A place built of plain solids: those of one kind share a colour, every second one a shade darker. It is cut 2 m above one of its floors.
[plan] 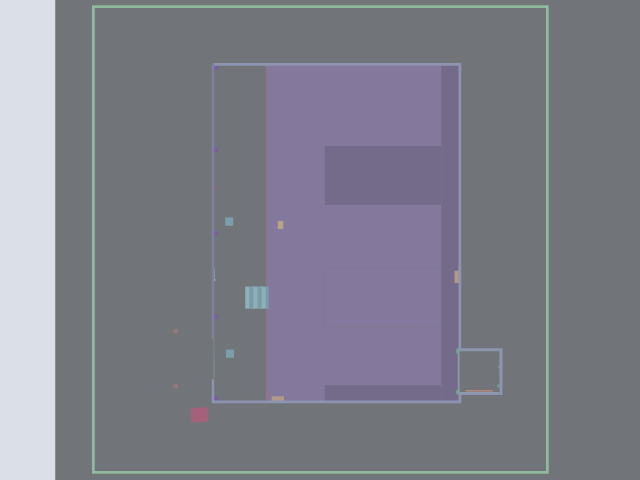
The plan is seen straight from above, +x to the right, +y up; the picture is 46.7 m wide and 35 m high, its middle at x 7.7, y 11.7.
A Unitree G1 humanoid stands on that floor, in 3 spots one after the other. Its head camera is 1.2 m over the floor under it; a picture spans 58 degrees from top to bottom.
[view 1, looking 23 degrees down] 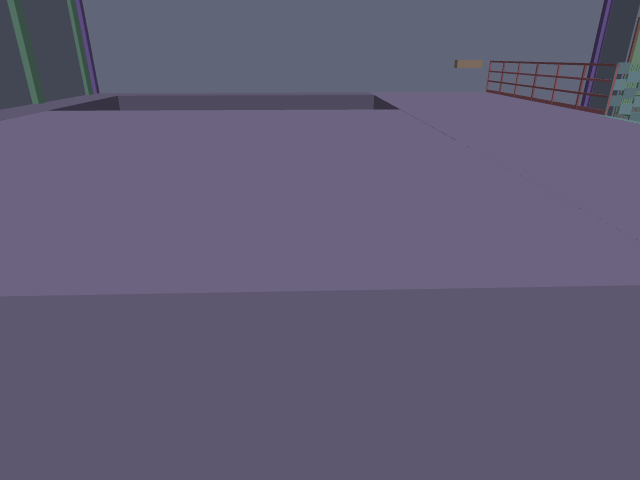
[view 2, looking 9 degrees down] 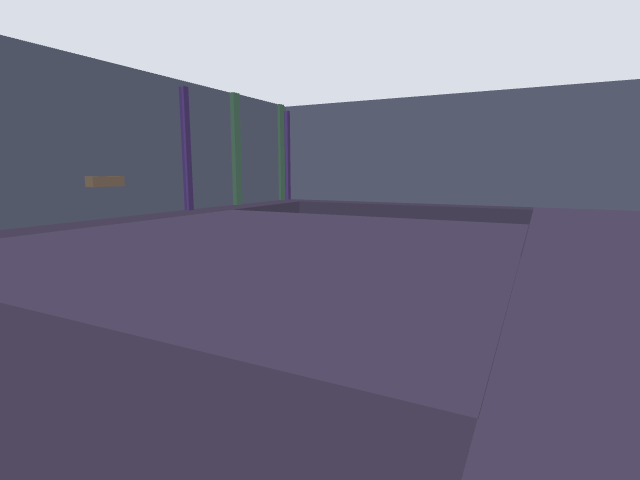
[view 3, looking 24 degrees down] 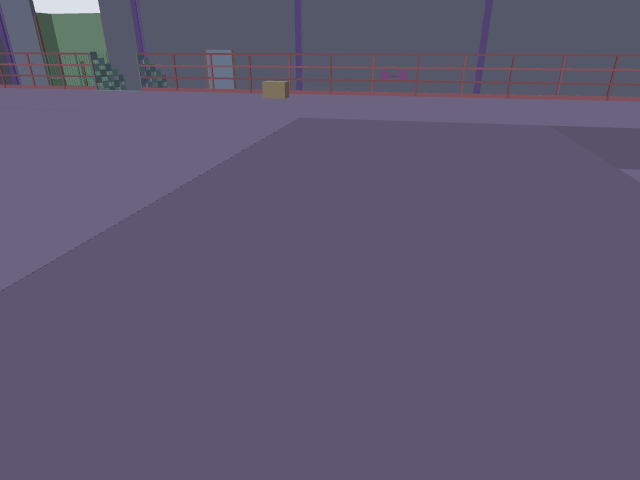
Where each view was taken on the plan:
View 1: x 10.40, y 16.35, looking -92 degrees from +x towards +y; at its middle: raised_floor_bank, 3.07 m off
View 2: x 7.85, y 16.35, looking -63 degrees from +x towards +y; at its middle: raised_floor_bank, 7.67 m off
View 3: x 16.10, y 16.35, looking -168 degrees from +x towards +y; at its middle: raised_floor_bank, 2.95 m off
